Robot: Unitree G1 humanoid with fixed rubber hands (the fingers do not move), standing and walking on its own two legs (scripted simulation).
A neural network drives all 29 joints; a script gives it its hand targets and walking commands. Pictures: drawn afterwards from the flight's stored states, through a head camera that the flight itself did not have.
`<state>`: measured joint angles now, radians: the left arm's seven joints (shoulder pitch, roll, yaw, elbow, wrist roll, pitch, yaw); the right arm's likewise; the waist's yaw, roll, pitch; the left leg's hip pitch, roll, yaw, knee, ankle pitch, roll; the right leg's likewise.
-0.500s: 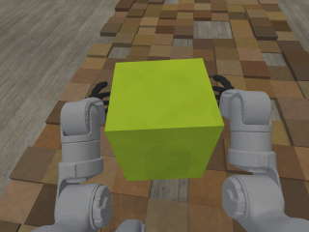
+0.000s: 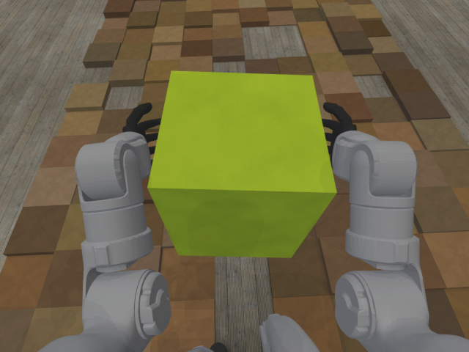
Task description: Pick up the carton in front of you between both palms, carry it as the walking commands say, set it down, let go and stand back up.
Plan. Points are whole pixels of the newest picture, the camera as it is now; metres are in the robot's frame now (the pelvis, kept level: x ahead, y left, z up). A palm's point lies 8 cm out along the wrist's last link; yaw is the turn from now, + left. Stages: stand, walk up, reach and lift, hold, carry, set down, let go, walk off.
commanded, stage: carry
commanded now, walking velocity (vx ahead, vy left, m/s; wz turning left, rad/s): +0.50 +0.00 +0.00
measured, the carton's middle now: (238, 175) +0.38 -0.03 +0.07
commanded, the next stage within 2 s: none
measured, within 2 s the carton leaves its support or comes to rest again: neither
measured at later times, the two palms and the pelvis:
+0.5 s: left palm (153, 76) +0.62 +0.11 +0.11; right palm (295, 60) +0.64 -0.19 +0.10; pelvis +0.27 -0.05 -0.02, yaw +1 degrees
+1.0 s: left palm (125, 8) +0.91 +0.19 +0.11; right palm out of the picture +0.91 -0.11 +0.12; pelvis +0.55 +0.03 -0.02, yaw +3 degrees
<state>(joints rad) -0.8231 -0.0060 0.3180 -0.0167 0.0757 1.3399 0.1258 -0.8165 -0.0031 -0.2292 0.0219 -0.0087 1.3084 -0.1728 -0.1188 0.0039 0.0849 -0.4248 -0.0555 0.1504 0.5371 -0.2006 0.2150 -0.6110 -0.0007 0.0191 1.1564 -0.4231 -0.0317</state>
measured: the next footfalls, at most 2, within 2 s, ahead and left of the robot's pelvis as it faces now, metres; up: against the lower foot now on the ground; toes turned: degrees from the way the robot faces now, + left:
right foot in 0.22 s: +0.27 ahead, -0.15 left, -0.03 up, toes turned +0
left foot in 0.64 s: +0.51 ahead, +0.09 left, -0.03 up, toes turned +8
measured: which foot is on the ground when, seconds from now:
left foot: down 0.00-0.26, up 0.28-0.62, down 0.64-1.00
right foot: up 0.00-0.20, down 0.22-0.66, up 0.68-1.00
